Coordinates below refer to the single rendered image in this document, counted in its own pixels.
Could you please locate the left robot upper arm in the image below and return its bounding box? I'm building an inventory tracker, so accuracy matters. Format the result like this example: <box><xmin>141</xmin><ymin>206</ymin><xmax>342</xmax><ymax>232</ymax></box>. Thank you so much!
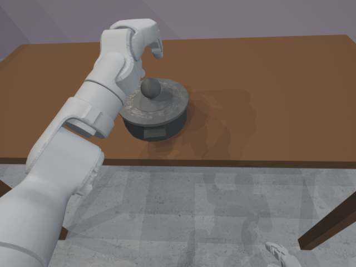
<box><xmin>0</xmin><ymin>127</ymin><xmax>105</xmax><ymax>267</ymax></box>

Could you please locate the robot left forearm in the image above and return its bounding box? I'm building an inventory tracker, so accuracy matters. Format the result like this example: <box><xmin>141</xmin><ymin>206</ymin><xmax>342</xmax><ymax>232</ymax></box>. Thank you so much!
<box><xmin>25</xmin><ymin>24</ymin><xmax>145</xmax><ymax>174</ymax></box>

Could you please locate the robot left hand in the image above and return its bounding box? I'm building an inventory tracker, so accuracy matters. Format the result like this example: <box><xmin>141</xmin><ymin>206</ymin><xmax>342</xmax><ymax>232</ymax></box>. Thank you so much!
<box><xmin>110</xmin><ymin>18</ymin><xmax>163</xmax><ymax>79</ymax></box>

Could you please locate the robot right hand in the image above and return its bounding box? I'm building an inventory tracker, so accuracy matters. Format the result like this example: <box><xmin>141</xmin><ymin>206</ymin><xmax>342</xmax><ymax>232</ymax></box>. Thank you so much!
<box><xmin>265</xmin><ymin>242</ymin><xmax>302</xmax><ymax>267</ymax></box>

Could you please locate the lid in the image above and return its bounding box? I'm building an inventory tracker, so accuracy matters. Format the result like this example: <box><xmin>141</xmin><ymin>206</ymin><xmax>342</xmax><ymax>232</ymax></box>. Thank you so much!
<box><xmin>119</xmin><ymin>78</ymin><xmax>189</xmax><ymax>127</ymax></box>

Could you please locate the knob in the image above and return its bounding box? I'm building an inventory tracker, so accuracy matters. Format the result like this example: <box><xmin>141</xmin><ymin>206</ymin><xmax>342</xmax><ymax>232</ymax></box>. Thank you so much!
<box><xmin>140</xmin><ymin>78</ymin><xmax>161</xmax><ymax>98</ymax></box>

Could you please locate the table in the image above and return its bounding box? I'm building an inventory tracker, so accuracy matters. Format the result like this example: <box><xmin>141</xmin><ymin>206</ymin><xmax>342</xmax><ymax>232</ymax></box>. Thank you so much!
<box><xmin>0</xmin><ymin>34</ymin><xmax>356</xmax><ymax>250</ymax></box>

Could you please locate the pot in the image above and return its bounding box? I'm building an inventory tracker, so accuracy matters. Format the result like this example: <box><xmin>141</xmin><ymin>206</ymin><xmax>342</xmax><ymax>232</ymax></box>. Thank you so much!
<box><xmin>123</xmin><ymin>110</ymin><xmax>187</xmax><ymax>141</ymax></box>

